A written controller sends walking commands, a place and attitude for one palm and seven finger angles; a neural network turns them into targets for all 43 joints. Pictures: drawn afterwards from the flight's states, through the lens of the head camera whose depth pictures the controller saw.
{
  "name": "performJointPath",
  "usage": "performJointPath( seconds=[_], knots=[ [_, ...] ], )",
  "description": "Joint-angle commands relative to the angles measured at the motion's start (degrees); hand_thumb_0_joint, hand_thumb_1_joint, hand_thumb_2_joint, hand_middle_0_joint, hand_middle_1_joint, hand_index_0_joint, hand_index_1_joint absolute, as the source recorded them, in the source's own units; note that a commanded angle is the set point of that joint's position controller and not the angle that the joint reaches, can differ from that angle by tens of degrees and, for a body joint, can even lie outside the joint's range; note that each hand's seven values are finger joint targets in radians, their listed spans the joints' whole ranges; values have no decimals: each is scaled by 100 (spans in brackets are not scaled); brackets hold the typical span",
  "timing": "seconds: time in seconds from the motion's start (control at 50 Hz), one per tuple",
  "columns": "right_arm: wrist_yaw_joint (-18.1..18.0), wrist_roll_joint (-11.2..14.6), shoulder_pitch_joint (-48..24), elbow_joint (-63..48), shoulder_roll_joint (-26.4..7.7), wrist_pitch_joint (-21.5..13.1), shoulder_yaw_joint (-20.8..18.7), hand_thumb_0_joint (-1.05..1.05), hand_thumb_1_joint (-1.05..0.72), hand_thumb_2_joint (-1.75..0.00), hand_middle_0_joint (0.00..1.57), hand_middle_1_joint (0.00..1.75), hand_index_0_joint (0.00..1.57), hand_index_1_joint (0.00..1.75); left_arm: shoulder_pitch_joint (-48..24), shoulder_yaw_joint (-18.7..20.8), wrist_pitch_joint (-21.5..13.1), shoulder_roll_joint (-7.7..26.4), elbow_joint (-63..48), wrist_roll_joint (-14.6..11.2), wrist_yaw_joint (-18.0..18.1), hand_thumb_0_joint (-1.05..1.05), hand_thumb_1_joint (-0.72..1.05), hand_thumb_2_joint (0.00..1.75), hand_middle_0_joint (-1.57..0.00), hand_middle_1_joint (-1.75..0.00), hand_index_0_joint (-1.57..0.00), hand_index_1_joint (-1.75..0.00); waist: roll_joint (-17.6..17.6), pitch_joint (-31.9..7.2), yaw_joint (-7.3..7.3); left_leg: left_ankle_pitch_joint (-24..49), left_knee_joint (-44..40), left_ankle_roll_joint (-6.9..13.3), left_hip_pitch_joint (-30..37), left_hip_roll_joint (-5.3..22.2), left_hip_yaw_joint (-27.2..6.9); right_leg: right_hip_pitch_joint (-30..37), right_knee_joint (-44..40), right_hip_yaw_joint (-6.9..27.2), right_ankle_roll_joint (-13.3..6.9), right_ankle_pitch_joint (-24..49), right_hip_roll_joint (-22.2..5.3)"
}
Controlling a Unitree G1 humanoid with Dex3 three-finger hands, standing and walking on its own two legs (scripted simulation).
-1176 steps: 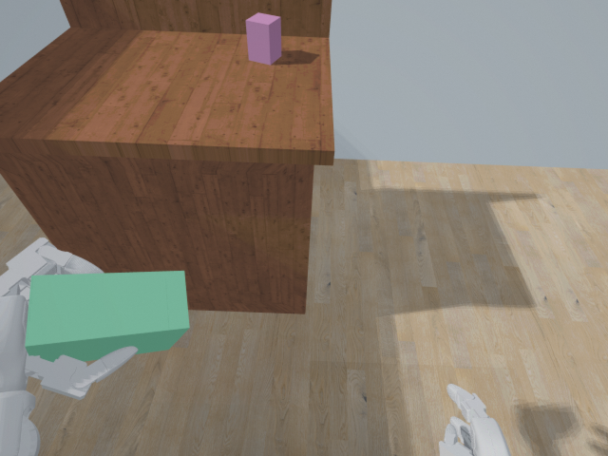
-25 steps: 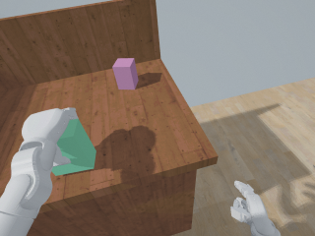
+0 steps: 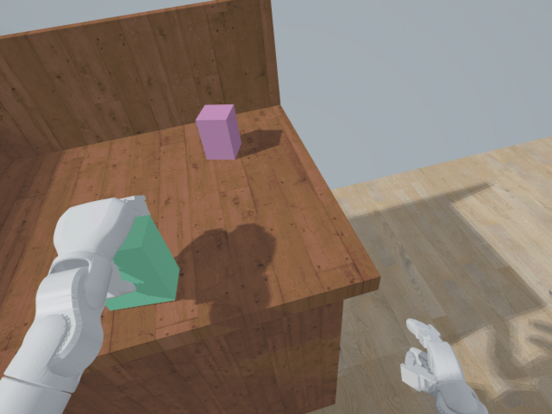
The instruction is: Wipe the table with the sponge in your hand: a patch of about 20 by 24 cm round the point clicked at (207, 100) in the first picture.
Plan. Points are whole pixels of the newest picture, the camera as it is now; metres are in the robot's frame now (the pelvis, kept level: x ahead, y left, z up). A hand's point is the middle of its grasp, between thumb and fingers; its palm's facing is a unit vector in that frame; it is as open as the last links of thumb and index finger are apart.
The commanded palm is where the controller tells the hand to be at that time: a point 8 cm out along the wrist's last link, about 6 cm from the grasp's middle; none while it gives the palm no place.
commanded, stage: lower the sponge onto the table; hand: left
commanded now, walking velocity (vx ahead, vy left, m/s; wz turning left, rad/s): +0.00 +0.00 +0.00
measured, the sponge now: (135, 273) +0.26 +0.27 +0.08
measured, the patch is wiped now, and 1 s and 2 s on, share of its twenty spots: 0.00 0.20 0.40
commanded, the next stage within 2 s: wipe forward along the first lane in 0.14 s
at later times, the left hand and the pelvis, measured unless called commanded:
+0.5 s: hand (114, 240) +0.28 +0.29 +0.14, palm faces +0.04 -0.03 -1.00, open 10.2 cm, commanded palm +0.26 +0.29 +0.19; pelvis +0.00 -0.01 +0.00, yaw +0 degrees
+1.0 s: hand (111, 222) +0.32 +0.32 +0.13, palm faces +0.01 -0.02 -1.00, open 10.2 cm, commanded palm +0.30 +0.31 +0.17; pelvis +0.00 -0.01 +0.00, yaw +1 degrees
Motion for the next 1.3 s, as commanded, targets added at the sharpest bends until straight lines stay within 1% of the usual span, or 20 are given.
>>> performJointPath(
  seconds=[0.0, 0.06, 0.08, 0.22, 0.26, 0.28, 0.36, 0.38, 0.46, 0.48, 0.56, 0.7, 0.76, 0.9, 0.96, 0.98, 1.06, 1.12, 1.16, 1.28],
  knots=[
    [0, 31, -1241, -978, -488, -263, -202, 0, -90, -90, 20, 30, 20, 30, -1601, 1079, 104, 1354, -834, 203, 414, 0, 10, 130, -120, -160, -120, -160, -420, -1105, -7, 907, -192, 183, 457, -207, -120, 29, -466, 366, -140, 930, 36],
    [-5, 51, -1463, -1043, -497, -238, -172, 0, -90, -90, 20, 30, 20, 30, -1614, 1095, 245, 1454, -903, 271, 403, 0, 10, 130, -120, -160, -120, -160, -152, -1054, 43, 842, -198, 210, 485, -241, -131, -24, -474, 544, -209, 842, 67],
    [-14, 27, -1326, -1033, -498, -232, -198, 0, -90, -90, 20, 30, 20, 30, -1674, 862, 228, 1214, -890, 248, 374, 0, 10, 130, -120, -160, -120, -160, -256, -1173, -34, 885, -160, 217, 496, -224, -76, 35, -433, 346, -159, 938, 33],
    [4, 8, -1188, -1042, -535, -218, -244, 0, -90, -90, 20, 30, 20, 30, -1019, 1000, 142, 1294, -791, 170, 238, 0, 10, 130, -120, -160, -120, -160, -539, -1068, -11, 907, -83, 256, 418, -220, -78, 39, -426, 368, -92, 1130, 20],
    [-27, 41, -1280, -1006, -557, -209, -214, 0, -90, -90, 20, 30, 20, 30, -1230, 1223, 156, 1557, -614, 212, 262, 0, 10, 130, -120, -160, -120, -160, -491, -949, -36, 814, -73, 252, 392, -235, -83, -82, -455, 565, -136, 1032, 54],
    [-50, 28, -1163, -1011, -553, -195, -224, 0, -90, -90, 20, 30, 20, 30, -1371, 1011, 152, 1338, -488, 168, 259, 0, 10, 130, -120, -160, -120, -160, -507, -941, -99, 784, -52, 252, 330, -234, -20, -61, -450, 399, -87, 1047, 12],
    [-123, 93, -1181, -911, -604, -214, -210, 0, -90, -90, 20, 30, 20, 30, -1927, 1066, 114, 1598, 91, 279, 233, 0, 10, 130, -120, -160, -120, -160, -470, -714, -174, 456, -98, 247, 302, -259, -64, -329, -584, 552, -119, 598, 50],
    [-141, 61, -1052, -926, -605, -219, -230, 0, -90, -90, 20, 30, 20, 30, -1895, 879, 93, 1379, 242, 252, 200, 0, 10, 130, -120, -160, -120, -160, -550, -822, -174, 483, -63, 259, 255, -263, -23, -226, -540, 359, -75, 655, 11],
    [-138, 92, -1038, -916, -623, -212, -237, 0, -90, -90, 20, 30, 20, 30, -1945, 985, -48, 1543, 450, 285, 81, 0, 10, 130, -120, -160, -120, -160, -522, -912, -197, 579, -18, 275, 265, -285, -51, -183, -512, 471, -93, 884, 20],
    [-156, 70, -913, -918, -638, -205, -254, 0, -90, -90, 20, 30, 20, 30, -1980, 768, -74, 1333, 598, 263, 44, 0, 10, 130, -120, -160, -120, -160, -587, -929, -250, 538, 20, 286, 229, -275, 6, -179, -503, 346, -46, 873, -18],
    [-151, 87, -823, -903, -704, -182, -278, 0, -90, -90, 20, 30, 20, 30, -2023, 1131, -223, 1751, 934, 315, -4, 0, 10, 130, -120, -160, -120, -160, -696, -862, -250, 549, 84, 296, 117, -280, -17, -210, -476, 490, -67, 1023, -2],
    [-117, 84, -490, -857, -779, -109, -380, 0, -90, -90, 20, 30, 20, 30, -1914, 1241, -459, 1791, 1294, 287, 29, 0, 10, 130, -120, -160, -120, -160, -709, -928, -278, 681, 203, 311, -8, -273, 22, -194, -355, 345, -25, 1325, -12],
    [-97, 106, -566, -936, -748, -86, -382, 0, -90, -90, 20, 30, 20, 30, -1902, 1212, -521, 1708, 1182, 262, 56, 0, 10, 130, -120, -160, -120, -160, -511, -932, -255, 672, 196, 312, -17, -286, -8, -254, -358, 380, -67, 1245, 0],
    [-162, 137, -314, -745, -847, -16, -422, 0, -90, -90, 20, 30, 20, 30, -2515, 977, -513, 1670, 1992, 364, 119, 0, 10, 130, -120, -160, -120, -160, -894, -711, -442, 208, 159, 324, -186, -264, 24, -604, -462, 280, 4, 628, 26],
    [-189, 156, -279, -705, -886, -4, -405, 0, -90, -90, 20, 30, 20, 30, -2819, 993, -487, 1837, 2477, 433, 72, 0, 10, 130, -120, -160, -120, -160, -794, -675, -447, 62, 128, 323, -254, -267, -4, -667, -502, 341, -33, 450, 34],
    [-181, 151, -207, -691, -890, 16, -415, 0, -90, -90, 20, 30, 20, 30, -2875, 784, -500, 1652, 2569, 466, 39, 0, 10, 130, -120, -160, -120, -160, -784, -741, -491, 61, 148, 328, -239, -272, 19, -659, -476, 268, -18, 460, 26],
    [-129, 167, -142, -765, -896, 75, -413, 0, -90, -90, 20, 30, 20, 30, -2951, 928, -639, 1826, 2707, 494, -47, 0, 10, 130, -120, -160, -120, -160, -608, -953, -461, 211, 170, 331, -281, -260, -26, -542, -402, 279, -67, 696, 29],
    [-108, 148, 3, -782, -907, 129, -448, 0, -90, -90, 20, 30, 20, 30, -3027, 854, -758, 1734, 2861, 489, -70, 0, 10, 130, -120, -160, -120, -160, -830, -980, -493, 236, 213, 354, -283, -249, -8, -570, -374, 196, -26, 782, 40],
    [-116, 155, 6, -774, -925, 143, -446, 0, -90, -90, 20, 30, 20, 30, -3097, 1140, -859, 2038, 2984, 470, -51, 0, 10, 130, -120, -160, -120, -160, -698, -928, -458, 210, 193, 350, -345, -242, -40, -587, -394, 262, -65, 738, 41],
    [-95, 147, 180, -733, -961, 215, -502, 0, -90, -90, 20, 30, 20, 30, -3194, 1091, -1008, 1977, 3185, 497, 60, 0, 10, 130, -120, -160, -120, -160, -728, -1024, -489, 322, 213, 356, -328, -228, -6, -605, -338, 177, -61, 811, 59]
  ],
)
